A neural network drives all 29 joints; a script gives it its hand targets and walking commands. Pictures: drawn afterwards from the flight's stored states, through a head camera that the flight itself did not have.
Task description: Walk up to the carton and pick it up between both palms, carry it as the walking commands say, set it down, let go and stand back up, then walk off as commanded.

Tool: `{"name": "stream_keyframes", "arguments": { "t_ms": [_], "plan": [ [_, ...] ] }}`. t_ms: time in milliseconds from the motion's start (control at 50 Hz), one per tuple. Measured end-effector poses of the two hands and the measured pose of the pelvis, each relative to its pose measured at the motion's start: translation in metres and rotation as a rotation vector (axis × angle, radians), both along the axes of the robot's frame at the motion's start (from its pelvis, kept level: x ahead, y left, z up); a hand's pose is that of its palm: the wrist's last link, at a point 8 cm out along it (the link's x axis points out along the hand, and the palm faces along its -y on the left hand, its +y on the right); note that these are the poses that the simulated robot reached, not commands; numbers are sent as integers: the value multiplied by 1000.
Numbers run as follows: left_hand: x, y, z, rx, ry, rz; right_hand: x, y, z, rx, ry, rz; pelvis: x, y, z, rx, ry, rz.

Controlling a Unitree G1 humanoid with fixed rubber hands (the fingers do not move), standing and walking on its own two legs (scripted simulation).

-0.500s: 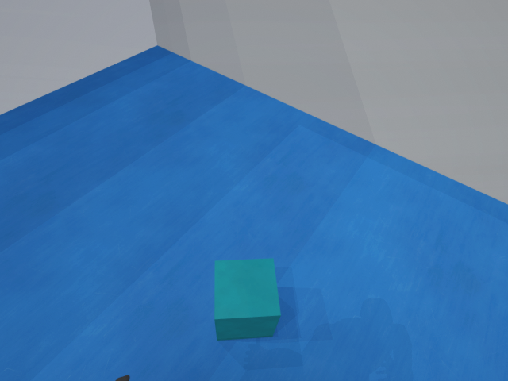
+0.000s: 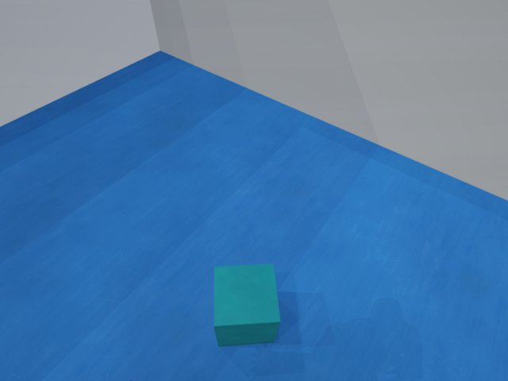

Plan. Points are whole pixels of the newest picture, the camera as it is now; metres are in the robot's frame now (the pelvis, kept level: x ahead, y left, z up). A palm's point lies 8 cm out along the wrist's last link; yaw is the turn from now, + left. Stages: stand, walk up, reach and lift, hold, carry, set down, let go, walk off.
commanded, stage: walk up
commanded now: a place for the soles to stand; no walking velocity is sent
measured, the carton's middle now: (245, 305) +0.45 +0.01 -0.65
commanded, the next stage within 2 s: none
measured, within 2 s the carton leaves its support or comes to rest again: neither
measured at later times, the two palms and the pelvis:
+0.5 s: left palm out of the picture +0.01 +0.25 -0.14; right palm out of the picture -0.01 -0.24 -0.12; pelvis -0.01 +0.01 +0.00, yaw +1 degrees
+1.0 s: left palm out of the picture +0.05 +0.25 -0.14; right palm out of the picture +0.06 -0.23 -0.13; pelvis +0.03 +0.01 +0.00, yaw +5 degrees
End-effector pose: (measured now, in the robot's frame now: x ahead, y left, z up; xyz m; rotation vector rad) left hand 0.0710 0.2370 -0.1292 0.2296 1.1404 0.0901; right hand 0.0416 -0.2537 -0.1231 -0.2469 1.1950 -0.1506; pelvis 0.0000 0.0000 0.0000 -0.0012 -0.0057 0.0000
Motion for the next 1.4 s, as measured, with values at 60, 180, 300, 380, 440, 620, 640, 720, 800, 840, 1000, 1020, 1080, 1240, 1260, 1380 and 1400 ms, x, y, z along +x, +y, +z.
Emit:
{"name": "stream_keyframes", "arguments": {
  "t_ms": [60,180,300,380,440,620,640,720,800,840,1000,1020,1080,1240,1260,1380,1400],
  "plan": [
    [-6,2,0,5,9,6,-7,0,-1,0,19,-3,-3,0,0,-1,-4,0],
    [-21,6,-2,5,40,23,-22,6,-4,11,60,-5,-8,2,1,-2,-8,4],
    [-42,6,-7,-8,90,38,-38,11,-4,13,97,-12,-13,5,2,-8,-11,8],
    [-53,8,-10,-14,116,48,-46,13,-3,7,117,-20,-13,8,2,-8,-11,13],
    [-60,12,-12,-14,129,57,-49,12,-2,-3,123,-24,-11,10,2,-9,-11,21],
    [-60,17,-14,-5,154,81,-48,18,-4,2,174,-24,4,12,0,-7,10,37],
    [-59,17,-13,-3,157,82,-46,18,-5,4,177,-20,6,12,0,-7,12,39],
    [-52,19,-12,7,168,94,-32,22,-7,15,177,-5,14,12,0,-9,21,52],
    [-43,20,-12,13,163,99,-15,25,-9,17,158,11,23,11,-1,-7,25,58],
    [-37,20,-13,14,152,103,-6,25,-11,15,144,20,25,11,-2,-7,22,63],
    [-20,18,-14,5,97,127,22,23,-11,-1,86,55,29,10,-4,-10,8,79],
    [-20,17,-15,4,93,129,24,22,-10,-4,81,60,28,10,-5,-10,5,81],
    [-25,17,-16,0,92,140,29,21,-9,-13,65,72,25,10,-5,-11,-5,89],
    [-55,16,-20,-11,134,152,15,20,-6,-17,66,78,10,10,-5,-10,-24,102],
    [-59,15,-20,-11,140,151,12,20,-6,-14,72,76,8,10,-4,-10,-25,105],
    [-84,17,-17,-4,165,178,-10,21,-8,-3,122,83,-1,9,-2,-15,-25,123],
    [-88,18,-17,-1,171,183,-12,21,-8,-2,125,84,-2,9,-2,-14,-25,126]
  ]
}}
